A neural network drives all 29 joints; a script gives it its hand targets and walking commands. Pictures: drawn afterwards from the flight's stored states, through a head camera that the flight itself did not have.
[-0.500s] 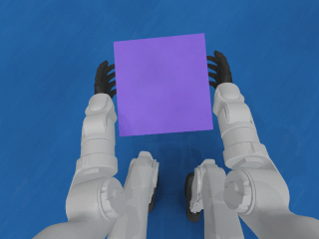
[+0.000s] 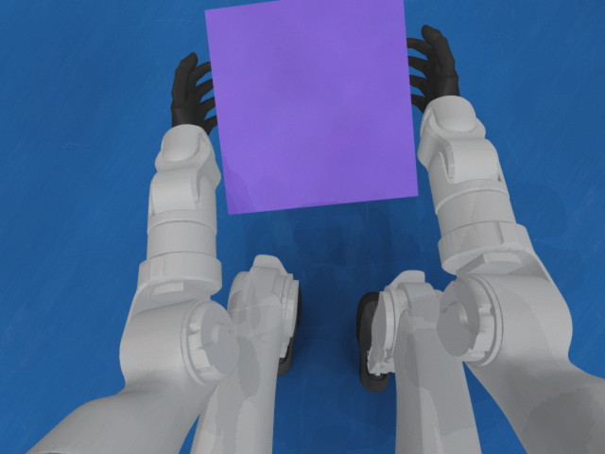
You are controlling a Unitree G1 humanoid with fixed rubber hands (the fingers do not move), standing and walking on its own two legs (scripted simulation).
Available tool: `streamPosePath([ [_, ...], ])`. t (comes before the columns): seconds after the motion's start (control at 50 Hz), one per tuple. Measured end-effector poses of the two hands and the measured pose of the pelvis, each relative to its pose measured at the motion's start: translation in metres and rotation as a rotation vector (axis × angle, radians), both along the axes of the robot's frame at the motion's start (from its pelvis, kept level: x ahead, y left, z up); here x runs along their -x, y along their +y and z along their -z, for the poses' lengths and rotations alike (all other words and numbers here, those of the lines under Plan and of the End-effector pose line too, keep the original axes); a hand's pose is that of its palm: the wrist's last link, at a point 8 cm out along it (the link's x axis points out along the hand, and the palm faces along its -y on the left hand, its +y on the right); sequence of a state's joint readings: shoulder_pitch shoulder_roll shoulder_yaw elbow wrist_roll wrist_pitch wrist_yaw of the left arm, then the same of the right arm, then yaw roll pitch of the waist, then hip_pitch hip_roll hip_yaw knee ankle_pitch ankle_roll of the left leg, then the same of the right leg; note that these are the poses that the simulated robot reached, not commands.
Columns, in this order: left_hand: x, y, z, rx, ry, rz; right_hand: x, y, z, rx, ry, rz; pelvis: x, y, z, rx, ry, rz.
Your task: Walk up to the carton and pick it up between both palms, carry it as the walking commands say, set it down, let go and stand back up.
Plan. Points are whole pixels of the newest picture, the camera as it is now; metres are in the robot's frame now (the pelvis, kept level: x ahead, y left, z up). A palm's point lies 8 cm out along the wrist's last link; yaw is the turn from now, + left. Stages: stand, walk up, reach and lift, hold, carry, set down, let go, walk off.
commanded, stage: set down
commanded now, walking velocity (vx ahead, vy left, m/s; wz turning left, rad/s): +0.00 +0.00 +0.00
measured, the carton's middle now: (314, 127) +0.50 +0.06 -0.17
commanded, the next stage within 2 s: none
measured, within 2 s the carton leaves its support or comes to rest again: rests again in 2.00 s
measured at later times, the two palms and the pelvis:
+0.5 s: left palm (212, 130) +0.49 +0.21 -0.18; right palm (415, 108) +0.54 -0.08 -0.19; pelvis +0.00 +0.00 -0.06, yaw +1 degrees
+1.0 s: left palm (218, 128) +0.51 +0.21 -0.23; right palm (405, 114) +0.55 -0.08 -0.24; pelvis +0.00 +0.00 -0.09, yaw +1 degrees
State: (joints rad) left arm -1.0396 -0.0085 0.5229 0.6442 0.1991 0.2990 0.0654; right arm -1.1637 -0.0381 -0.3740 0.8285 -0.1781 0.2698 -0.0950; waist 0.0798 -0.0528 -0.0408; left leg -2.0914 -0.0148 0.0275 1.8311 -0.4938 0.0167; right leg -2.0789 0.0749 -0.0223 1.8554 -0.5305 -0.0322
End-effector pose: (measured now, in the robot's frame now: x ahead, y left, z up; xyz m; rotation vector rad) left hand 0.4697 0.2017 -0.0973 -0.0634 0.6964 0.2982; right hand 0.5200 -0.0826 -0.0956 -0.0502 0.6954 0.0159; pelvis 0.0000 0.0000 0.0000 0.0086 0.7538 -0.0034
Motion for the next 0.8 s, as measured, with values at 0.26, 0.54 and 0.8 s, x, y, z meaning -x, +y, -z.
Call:
streamPosePath([
  [0.26,-0.011,0.002,0.043,-0.012,0.012,-0.001,-0.013,0.002,0.045,-0.002,0.009,-0.014,0.002,-0.003,0.031,-0.01,0.006,0.002],
  [0.54,-0.023,0.004,0.094,-0.016,0.026,0.009,-0.025,0.004,0.098,0.005,0.019,-0.023,0.001,-0.004,0.06,-0.014,-0.012,0.005],
  [0.8,-0.038,0.012,0.125,-0.019,0.026,0.024,-0.033,0.01,0.135,0.009,0.012,-0.029,0.0,0.0,0.085,-0.011,-0.042,-0.002],
])
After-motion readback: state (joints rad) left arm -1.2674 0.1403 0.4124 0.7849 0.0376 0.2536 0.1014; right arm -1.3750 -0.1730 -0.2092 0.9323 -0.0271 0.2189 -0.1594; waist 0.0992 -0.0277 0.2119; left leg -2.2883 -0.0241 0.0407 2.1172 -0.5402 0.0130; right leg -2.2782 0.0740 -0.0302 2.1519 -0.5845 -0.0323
